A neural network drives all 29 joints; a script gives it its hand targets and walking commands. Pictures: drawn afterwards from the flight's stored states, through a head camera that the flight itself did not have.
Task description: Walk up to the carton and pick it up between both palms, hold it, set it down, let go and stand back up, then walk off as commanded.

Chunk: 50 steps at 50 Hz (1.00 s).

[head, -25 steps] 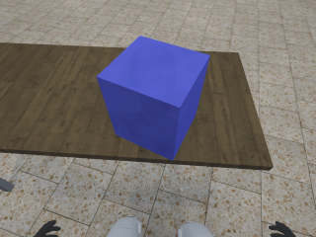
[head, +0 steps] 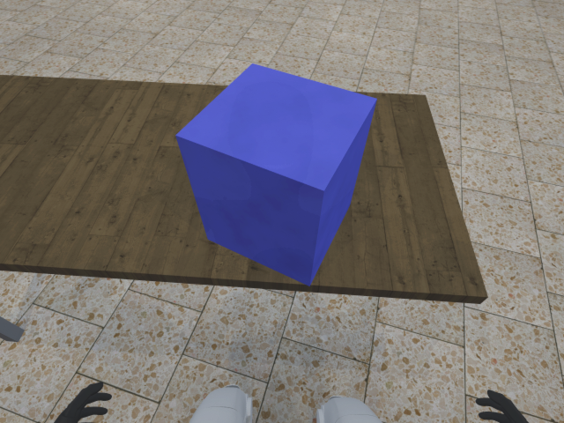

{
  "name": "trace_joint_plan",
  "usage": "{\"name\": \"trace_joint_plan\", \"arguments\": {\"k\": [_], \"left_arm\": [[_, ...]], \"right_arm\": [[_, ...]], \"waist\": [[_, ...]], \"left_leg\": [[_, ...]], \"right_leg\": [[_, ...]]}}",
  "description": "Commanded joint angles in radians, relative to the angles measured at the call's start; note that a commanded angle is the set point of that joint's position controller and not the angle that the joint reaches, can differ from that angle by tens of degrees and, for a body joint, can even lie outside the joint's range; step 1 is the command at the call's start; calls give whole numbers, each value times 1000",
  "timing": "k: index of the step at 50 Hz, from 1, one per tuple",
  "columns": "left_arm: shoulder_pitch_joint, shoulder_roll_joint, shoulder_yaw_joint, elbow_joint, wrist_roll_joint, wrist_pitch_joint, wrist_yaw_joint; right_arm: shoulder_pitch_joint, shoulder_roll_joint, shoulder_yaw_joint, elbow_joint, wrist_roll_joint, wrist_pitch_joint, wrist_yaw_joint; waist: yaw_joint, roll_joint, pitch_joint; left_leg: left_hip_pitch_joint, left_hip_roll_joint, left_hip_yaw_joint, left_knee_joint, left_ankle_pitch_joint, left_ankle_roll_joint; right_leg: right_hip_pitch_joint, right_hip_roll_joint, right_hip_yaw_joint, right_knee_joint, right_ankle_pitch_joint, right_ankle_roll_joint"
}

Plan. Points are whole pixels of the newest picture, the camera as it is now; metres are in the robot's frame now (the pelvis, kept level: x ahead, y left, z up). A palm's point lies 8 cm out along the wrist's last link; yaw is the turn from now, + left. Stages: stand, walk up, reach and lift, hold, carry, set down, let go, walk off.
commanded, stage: walk up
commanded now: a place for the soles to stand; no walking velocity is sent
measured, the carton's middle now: (281, 177) +0.47 +0.03 +0.05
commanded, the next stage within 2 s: reach and lift in 0.12 s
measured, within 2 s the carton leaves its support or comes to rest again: neither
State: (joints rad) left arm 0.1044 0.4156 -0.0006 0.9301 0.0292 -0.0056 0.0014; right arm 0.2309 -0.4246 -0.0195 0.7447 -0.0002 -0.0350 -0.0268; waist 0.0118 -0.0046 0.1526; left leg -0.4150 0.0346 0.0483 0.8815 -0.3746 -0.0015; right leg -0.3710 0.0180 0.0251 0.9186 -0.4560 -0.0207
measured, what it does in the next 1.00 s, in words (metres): stands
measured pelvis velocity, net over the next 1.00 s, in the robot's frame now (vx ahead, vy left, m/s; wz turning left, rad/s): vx -0.01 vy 0.04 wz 0.01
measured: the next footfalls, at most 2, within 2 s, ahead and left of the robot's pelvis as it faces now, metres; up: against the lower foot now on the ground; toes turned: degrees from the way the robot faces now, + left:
none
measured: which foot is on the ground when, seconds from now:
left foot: down 0.00-1.00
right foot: down 0.00-1.00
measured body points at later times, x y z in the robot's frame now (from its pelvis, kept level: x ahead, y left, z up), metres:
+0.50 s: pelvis +0.00 +0.00 +0.00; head +0.05 +0.03 +0.44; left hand +0.22 +0.28 -0.08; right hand +0.15 -0.32 -0.07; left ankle +0.06 +0.13 -0.69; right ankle +0.03 -0.11 -0.69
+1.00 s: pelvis -0.01 +0.04 +0.02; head +0.02 +0.09 +0.46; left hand +0.19 +0.30 -0.05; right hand +0.16 -0.21 -0.03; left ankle +0.06 +0.13 -0.69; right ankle +0.03 -0.11 -0.69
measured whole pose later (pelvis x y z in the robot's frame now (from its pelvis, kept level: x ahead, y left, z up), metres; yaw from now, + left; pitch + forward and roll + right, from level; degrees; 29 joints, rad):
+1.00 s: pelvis -0.01 +0.04 +0.02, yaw +1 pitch -3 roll -2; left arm 0.18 0.39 0.00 0.21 -0.01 0.32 -0.04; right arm 0.23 -0.17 -0.07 0.61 -0.01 -0.25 -0.12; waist 0.01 -0.09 0.12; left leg -0.42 0.01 0.05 0.75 -0.29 0.02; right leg -0.34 -0.01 0.03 0.73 -0.34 0.01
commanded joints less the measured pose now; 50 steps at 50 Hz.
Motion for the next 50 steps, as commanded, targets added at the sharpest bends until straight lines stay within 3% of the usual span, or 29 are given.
{"name": "trace_joint_plan", "arguments": {"k": [1,3,5,6,7,8,10,11,13,17,19,20,21,23,24,26,27,28,30,33,37,39,41,42,44,45,47,49,50], "left_arm": [[-35,214,97,-60,-13,-26,0],[-60,230,102,-69,-10,-24,1],[-74,249,102,-66,-9,-28,0],[-94,235,97,-77,-10,-29,-1],[-383,134,58,-425,-27,209,36],[-337,123,72,-445,5,293,49],[-313,94,108,-530,42,359,41],[-271,83,113,-562,62,393,29],[-221,88,125,-576,81,446,8],[-129,111,158,-576,86,487,-18],[-90,126,176,-607,82,474,-18],[-76,125,192,-612,84,471,-16],[-53,114,178,-628,77,469,-17],[-34,128,199,-644,71,446,-19],[-18,110,187,-659,67,433,-20],[-48,128,203,-690,52,402,-23],[-35,123,199,-712,52,382,-19],[-44,144,206,-731,50,365,-13],[-45,140,178,-744,23,338,-17],[-26,147,171,-812,-1,291,-18],[26,151,158,-777,-30,266,-36],[29,162,151,-789,-44,265,-42],[44,154,147,-778,-50,268,-53],[52,159,137,-802,-57,276,-52],[20,160,137,-846,-80,280,-55],[21,148,118,-881,-88,283,-47],[38,121,105,-894,-102,300,-42],[31,117,80,-943,-110,316,-32],[35,111,74,-937,-112,314,-37]], "right_arm": [[-116,-221,-74,48,-15,-12,2],[-89,-208,-73,50,-14,-8,4],[-66,-193,-74,47,-8,-8,3],[-49,-188,-69,53,-7,-13,6],[-304,4,-217,141,-164,-194,31],[-276,-75,-218,166,-137,-235,63],[-237,-116,-208,130,-133,-240,74],[-208,-117,-187,112,-109,-236,66],[-181,-106,-172,85,-78,-217,55],[-131,-83,-185,33,-36,-184,33],[-121,-83,-176,2,-18,-191,25],[-109,-60,-146,-19,4,-194,20],[-103,-56,-144,-50,8,-200,16],[-84,-26,-120,-78,35,-209,4],[-55,-15,-116,-91,37,-220,-7],[-66,27,-109,-147,39,-242,-24],[-40,37,-110,-154,35,-253,-28],[-40,33,-110,-129,34,-266,-31],[-15,69,-129,-156,12,-288,-48],[13,107,-129,-193,8,-301,-62],[46,142,-126,-223,7,-293,-79],[53,153,-129,-265,17,-288,-91],[71,178,-98,-282,36,-276,-100],[58,158,-110,-295,39,-272,-106],[58,196,-91,-393,56,-258,-120],[72,184,-96,-407,66,-252,-119],[73,181,-110,-432,72,-238,-119],[70,172,-111,-481,78,-215,-116],[78,196,-103,-503,80,-204,-117]], "waist": [[-3,-7,-92],[-16,-43,-94],[-31,-108,-87],[-39,-96,-82],[-92,-9,-96],[-88,-34,-76],[-99,-98,-119],[-82,-104,-121],[-61,-114,-100],[-32,-82,-128],[-14,-34,-193],[7,-18,-182],[-3,-31,-207],[24,-42,-230],[7,-31,-262],[25,-66,-288],[11,-56,-324],[30,-28,-329],[1,-54,-322],[7,-39,-319],[10,-27,-293],[4,-47,-250],[25,-45,-206],[11,-21,-217],[21,-47,-224],[1,-43,-237],[1,-21,-241],[-10,43,-223],[-5,39,-207]], "left_leg": [[-17,82,-189,-253,-41,81],[26,25,-134,-160,-50,67],[67,7,-101,-122,-22,62],[116,16,-108,-161,-7,59],[117,19,29,-108,-131,-14],[81,25,-3,-50,-143,6],[227,15,-1,4,-102,16],[311,5,13,7,-50,21],[384,-14,23,-10,38,22],[352,-12,33,-133,77,23],[282,-11,32,-187,90,30],[279,-26,36,-202,96,33],[309,-27,31,-212,134,27],[325,-37,30,-228,187,26],[326,-38,23,-217,247,14],[322,-47,24,-220,255,21],[341,-45,23,-237,260,14],[347,-45,19,-247,273,11],[340,-42,20,-251,237,12],[364,-43,28,-300,216,13],[395,-51,37,-346,183,15],[431,-61,36,-344,169,10],[502,-78,36,-331,188,-2],[535,-70,23,-321,199,-19],[668,-86,11,-273,182,-24],[757,-82,-19,-262,157,-32],[834,-76,-47,-256,98,-46],[767,-50,-58,-298,18,-45],[692,-38,-53,-327,1,-37]], "right_leg": [[-40,-104,232,-386,-58,-76],[-89,-163,324,-426,-93,-104],[-134,-191,365,-446,-47,-114],[-167,-185,345,-437,-43,-113],[-419,-40,-32,-233,-234,-103],[-403,-49,-42,-179,-223,-155],[-498,-66,-47,-202,-213,-171],[-507,-80,-41,-230,-189,-170],[-495,-86,-36,-290,-132,-154],[-232,-22,-53,-319,70,-95],[-73,-12,-47,-300,253,-46],[-44,-18,-29,-320,275,-36],[-16,-14,-28,-333,321,-33],[25,-15,-19,-338,396,-7],[50,-27,-13,-336,499,-2],[59,-28,-9,-331,546,18],[89,-33,-2,-346,561,18],[90,-39,-7,-347,568,19],[78,-32,-17,-347,543,27],[110,-32,-9,-395,468,26],[112,-17,-8,-446,345,20],[66,-38,3,-477,245,4],[-3,-64,22,-535,135,-27],[-53,-84,25,-550,85,-54],[-205,-131,48,-611,-47,-86],[-302,-148,46,-619,-75,-104],[-386,-165,29,-638,-110,-130],[-341,-147,18,-615,-99,-127],[-266,-129,2,-592,-49,-117]]}}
